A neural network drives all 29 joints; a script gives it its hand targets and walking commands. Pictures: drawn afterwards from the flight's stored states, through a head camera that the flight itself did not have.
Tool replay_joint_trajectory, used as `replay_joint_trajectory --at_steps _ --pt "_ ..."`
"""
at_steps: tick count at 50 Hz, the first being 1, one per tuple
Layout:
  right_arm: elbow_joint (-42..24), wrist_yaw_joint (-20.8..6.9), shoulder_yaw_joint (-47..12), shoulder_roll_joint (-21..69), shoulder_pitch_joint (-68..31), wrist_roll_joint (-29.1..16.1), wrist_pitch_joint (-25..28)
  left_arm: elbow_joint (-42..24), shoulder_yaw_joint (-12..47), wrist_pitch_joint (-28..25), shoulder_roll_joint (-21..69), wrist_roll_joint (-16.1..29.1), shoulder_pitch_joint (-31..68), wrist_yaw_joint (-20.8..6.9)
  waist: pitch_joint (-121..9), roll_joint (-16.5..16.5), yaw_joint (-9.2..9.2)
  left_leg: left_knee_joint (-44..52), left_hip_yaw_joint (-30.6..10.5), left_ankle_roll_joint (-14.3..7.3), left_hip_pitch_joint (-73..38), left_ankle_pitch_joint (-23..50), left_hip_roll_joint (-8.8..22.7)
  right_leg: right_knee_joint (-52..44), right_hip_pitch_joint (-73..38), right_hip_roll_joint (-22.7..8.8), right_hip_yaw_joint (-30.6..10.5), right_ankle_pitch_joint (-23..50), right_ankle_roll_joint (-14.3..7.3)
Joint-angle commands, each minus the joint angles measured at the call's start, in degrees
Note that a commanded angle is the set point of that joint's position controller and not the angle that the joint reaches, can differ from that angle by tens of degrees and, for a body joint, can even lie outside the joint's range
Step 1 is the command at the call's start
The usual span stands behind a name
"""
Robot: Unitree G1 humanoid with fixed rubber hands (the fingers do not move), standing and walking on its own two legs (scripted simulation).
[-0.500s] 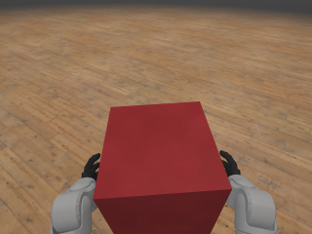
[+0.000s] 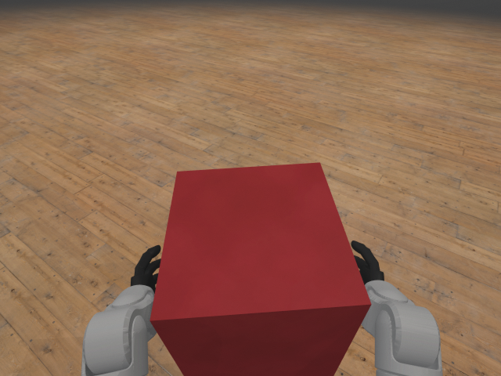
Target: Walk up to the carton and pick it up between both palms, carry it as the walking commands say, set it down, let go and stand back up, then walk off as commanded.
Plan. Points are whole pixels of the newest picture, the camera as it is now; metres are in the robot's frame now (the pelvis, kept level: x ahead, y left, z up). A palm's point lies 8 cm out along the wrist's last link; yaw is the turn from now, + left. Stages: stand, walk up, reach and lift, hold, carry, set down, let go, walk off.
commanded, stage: carry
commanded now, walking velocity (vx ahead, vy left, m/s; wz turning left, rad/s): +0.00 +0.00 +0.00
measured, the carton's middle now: (256, 280) +0.29 +0.00 +0.04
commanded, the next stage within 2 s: none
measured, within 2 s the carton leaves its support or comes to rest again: neither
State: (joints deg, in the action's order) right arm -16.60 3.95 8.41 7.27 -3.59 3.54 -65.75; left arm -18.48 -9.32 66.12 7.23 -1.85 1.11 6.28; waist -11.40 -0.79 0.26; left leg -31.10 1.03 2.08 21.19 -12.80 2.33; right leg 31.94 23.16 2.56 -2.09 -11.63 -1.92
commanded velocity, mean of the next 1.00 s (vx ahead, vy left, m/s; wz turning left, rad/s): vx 0.00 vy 0.00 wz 0.00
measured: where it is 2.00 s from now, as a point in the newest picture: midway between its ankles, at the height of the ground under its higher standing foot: outside the picture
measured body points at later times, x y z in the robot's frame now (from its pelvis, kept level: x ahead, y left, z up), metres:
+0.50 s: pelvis +0.00 +0.00 +0.00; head -0.03 +0.00 +0.45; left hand +0.26 +0.17 +0.05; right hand +0.27 -0.16 +0.06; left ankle +0.03 +0.14 -0.73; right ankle +0.05 -0.10 -0.73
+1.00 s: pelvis +0.00 +0.00 +0.00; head -0.01 +0.01 +0.45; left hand +0.27 +0.17 +0.03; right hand +0.28 -0.16 +0.03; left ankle +0.03 +0.14 -0.73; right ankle +0.05 -0.10 -0.73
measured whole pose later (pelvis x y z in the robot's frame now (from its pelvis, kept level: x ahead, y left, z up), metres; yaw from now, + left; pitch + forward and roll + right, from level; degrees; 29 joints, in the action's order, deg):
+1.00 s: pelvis +0.00 +0.00 +0.00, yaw +0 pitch +3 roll +0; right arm -1.8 2.4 10.1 7.2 -4.2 3.5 -47.7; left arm -4.7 -10.2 49.0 7.0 -5.1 2.0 2.4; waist -6.7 -0.8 0.3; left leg -31.1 1.0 1.8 21.2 -13.1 2.3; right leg 31.2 22.8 2.5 -2.1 -11.6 -1.6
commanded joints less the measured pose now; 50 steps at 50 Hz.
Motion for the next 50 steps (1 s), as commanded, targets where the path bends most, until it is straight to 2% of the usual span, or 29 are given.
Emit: replay_joint_trajectory --at_steps 1,2,3,4,5,7,8,9,15,16,18,19,20,24,26,27,28,29,30,34,35,36,37,38,39,41,42,49,50 --pt "-11.0 -4.6 -40.8 45.3 -25.6 -15.6 2.0 -10.1 41.5 -2.5 43.8 13.7 29.3 -7.5 -7.1 1.5 0.16 3.7 -2.1 -2.5 -4.0 -2.2 3.1 -8.1 -4.1 -8.9 -5.4 2.5 -1.8" --pt "-5.7 -4.8 -37.9 42.7 -25.6 -13.8 1.9 -4.6 38.4 -2.5 41.4 11.3 28.2 -7.5 -6.6 0.2 0.19 3.9 -2.9 -2.6 -4.1 -2.7 3.4 -8.3 -3.8 -8.6 -5.4 0.7 -1.7" --pt "-12.8 -4.6 -41.8 45.9 -27.1 -16.4 1.8 -10.4 41.4 -2.5 44.3 13.8 28.7 -7.6 -9.3 -1.4 0.22 2.8 -1.9 -2.7 -6.2 -2.4 3.2 -8.8 -4.1 -8.8 -5.6 0.4 -1.5" --pt "0.7 -5.1 -34.4 39.7 -25.4 -11.4 2.7 2.6 34.4 -3.2 38.1 8.6 27.0 -7.9 -7.7 0.0 0.22 3.7 -2.7 -2.8 -6.0 -2.5 3.6 -8.8 -3.2 -8.7 -5.6 -0.6 -1.5" --pt "-9.3 -4.9 -39.7 44.2 -26.7 -14.9 2.2 -7.4 39.9 -2.7 43.0 12.6 28.7 -7.7 -5.3 -0.4 0.1 4.6 -2.6 -3.0 -4.7 -2.7 3.6 -9.1 -1.8 -8.4 -5.4 -2.1 -1.4" --pt "-9.6 -4.7 -39.7 45.0 -27.4 -14.9 2.4 -7.6 40.2 -2.9 43.8 13.0 29.8 -7.7 -6.8 1.2 0.0 4.6 -2.0 -2.8 -5.7 -3.9 3.5 -9.0 -2.1 -8.6 -5.7 -2.5 -1.4" --pt "-1.3 -5.0 -35.3 41.0 -26.3 -11.9 3.3 -0.4 35.8 -3.8 39.1 9.9 29.3 -7.9 -7.5 0.4 0.15 3.7 -2.6 -2.8 -5.5 -3.2 3.5 -9.4 -3.1 -8.4 -5.5 -2.2 -1.5" --pt "-7.0 -4.9 -38.5 44.4 -27.5 -14.2 3.2 -6.2 39.2 -3.9 42.3 12.2 31.0 -7.8 -5.9 0.4 0.22 4.9 -2.6 -2.8 -5.6 -3.1 3.9 -9.0 -2.5 -8.4 -5.4 -1.4 -1.6" --pt "-11.0 -5.1 -40.9 46.3 -28.5 -15.7 5.3 -7.2 39.7 -5.7 45.1 13.3 28.7 -8.2 -10.6 -0.5 0.13 2.6 -1.7 -2.6 -7.6 -0.3 3.5 -8.0 -5.5 -9.0 -5.6 5.8 -1.5" --pt "2.8 -5.4 -33.0 38.6 -26.5 -9.8 6.5 6.0 32.1 -6.9 37.4 7.4 27.0 -8.5 -9.5 -0.4 0.12 2.6 -2.3 -2.8 -6.7 -0.2 3.3 -8.1 -6.0 -9.2 -5.3 6.3 -1.4" --pt "-11.1 -5.8 -41.1 47.1 -29.8 -15.5 7.1 -8.4 40.9 -7.5 46.1 13.2 30.8 -8.7 -9.8 -0.1 0.05 3.1 -2.2 -3.0 -7.3 -1.5 3.5 -8.7 -5.3 -9.5 -6.5 2.7 -1.8" --pt "9.0 -6.1 -26.8 33.9 -25.0 -5.3 9.2 11.7 26.6 -9.7 32.7 3.6 26.6 -9.2 -9.8 0.6 -0.04 3.5 -2.6 -3.1 -7.3 2.0 4.1 -6.9 -6.0 -8.9 -4.5 6.6 -1.4" --pt "-5.4 -6.2 -37.8 43.8 -28.4 -13.2 9.1 -2.7 37.7 -9.5 42.7 10.8 29.4 -9.0 -9.3 0.3 -0.14 4.0 -2.7 -2.9 -6.9 1.5 4.6 -6.2 -6.5 -8.5 -4.0 7.2 -1.4" --pt "1.2 -6.6 -34.7 41.3 -27.7 -10.9 10.5 2.6 34.7 -10.9 39.5 8.6 30.0 -9.3 -9.8 0.9 -0.11 3.5 -2.8 -2.7 -6.6 1.3 4.3 -6.6 -6.9 -8.5 -4.0 5.9 -1.6" --pt "-2.9 -6.2 -36.9 41.9 -27.4 -11.6 10.2 0.6 36.4 -10.5 41.0 9.4 28.1 -9.2 -9.2 0.2 -0.05 3.4 -2.4 -3.1 -7.0 0.5 4.1 -7.3 -5.6 -8.7 -4.3 5.7 -1.2" --pt "6.1 -6.6 -32.6 37.8 -25.4 -8.2 11.0 9.0 31.6 -11.3 36.7 5.8 25.9 -9.5 -8.7 -0.1 -0.04 3.7 -2.6 -3.1 -7.7 0.9 4.3 -7.3 -5.2 -9.0 -4.8 6.2 -1.5" --pt "-5.3 -6.7 -38.1 43.0 -28.7 -12.3 11.7 -1.3 37.9 -11.6 42.7 10.4 28.8 -9.9 -9.3 -0.4 0.02 3.3 -2.4 -2.7 -8.1 0.5 4.2 -7.3 -5.1 -8.9 -4.8 5.4 -1.6" --pt "9.0 -6.8 -30.2 36.2 -26.5 -6.6 12.8 11.7 30.1 -13.0 35.0 5.2 28.3 -10.0 -9.4 -0.3 -0.08 3.3 -2.6 -3.0 -7.0 0.8 4.1 -7.0 -6.5 -8.7 -4.4 5.6 -1.0" --pt "-6.6 -6.7 -39.5 45.1 -28.7 -13.1 12.5 -4.5 39.2 -12.9 43.6 11.5 30.5 -10.0 -9.4 -0.4 -0.02 3.4 -2.2 -2.7 -7.1 0.9 4.2 -7.0 -6.4 -9.0 -4.4 6.1 -1.3" --pt "14.8 -7.4 -28.0 33.8 -26.8 -4.0 15.8 17.9 27.0 -16.0 32.3 2.3 27.4 -10.8 -8.0 -0.6 0.05 3.5 -2.4 -3.0 -6.2 -0.7 4.0 -8.4 -5.9 -9.3 -4.7 2.8 -1.2" --pt "-5.3 -7.2 -41.6 46.4 -31.2 -13.9 15.2 -2.2 40.7 -15.2 46.1 12.0 30.2 -10.6 -7.2 0.4 0.07 3.8 -2.5 -2.7 -6.4 -0.6 4.3 -8.0 -5.4 -9.0 -4.4 3.1 -1.4" --pt "12.1 -7.7 -29.5 35.2 -29.3 -5.7 17.1 17.2 27.6 -17.2 34.3 3.1 27.4 -10.9 -9.0 -0.2 -0.09 3.1 -2.8 -2.9 -7.0 0.3 4.0 -8.2 -6.3 -9.1 -4.5 3.9 -1.1" --pt "-1.7 -7.7 -37.4 42.7 -31.3 -10.9 17.3 2.2 36.3 -17.5 41.9 8.9 30.7 -10.9 -8.8 -0.6 -0.07 3.4 -2.7 -2.9 -8.0 0.8 4.3 -8.0 -6.0 -9.2 -5.1 4.0 -1.3" --pt "-5.5 -7.6 -39.7 44.1 -32.4 -12.8 16.9 -0.9 38.2 -16.9 43.5 10.1 30.6 -10.8 -9.4 1.1 -0.04 3.6 -2.4 -2.8 -7.5 0.7 4.1 -7.8 -6.6 -9.0 -4.7 4.3 -1.1" --pt "13.0 -7.8 -29.0 35.0 -28.1 -5.1 18.2 17.4 28.2 -18.2 34.6 3.1 27.2 -11.1 -10.6 1.3 -0.1 2.9 -2.5 -2.7 -8.4 1.4 4.0 -7.5 -6.9 -9.2 -4.9 5.2 -1.2" --pt "1.2 -8.0 -36.7 42.2 -28.6 -10.4 18.0 2.8 35.9 -18.6 40.3 8.1 29.3 -10.9 -9.8 -0.3 0.03 2.8 -2.6 -2.4 -8.0 1.0 4.1 -8.3 -6.4 -9.0 -4.6 4.9 -1.2" --pt "9.3 -8.2 -32.4 37.9 -28.5 -6.8 19.0 12.0 31.0 -19.4 36.2 4.7 28.4 -11.3 -8.9 -0.7 -0.02 3.5 -2.7 -2.9 -7.0 1.1 4.2 -7.9 -6.6 -9.0 -4.6 4.9 -1.0" --pt "3.2 -8.1 -35.2 38.9 -29.3 -9.0 20.9 7.1 33.8 -21.0 38.2 6.7 27.7 -11.2 -10.1 1.9 -0.12 3.0 -2.4 -2.8 -8.3 3.7 4.4 -6.8 -7.5 -9.2 -4.0 7.8 -0.9" --pt "12.3 -8.5 -31.0 35.5 -27.2 -5.3 21.3 15.0 30.0 -21.6 34.1 3.3 27.0 -11.6 -9.7 1.2 -0.12 3.2 -2.4 -2.9 -7.8 2.3 4.4 -7.1 -8.0 -9.3 -3.8 7.2 -0.9"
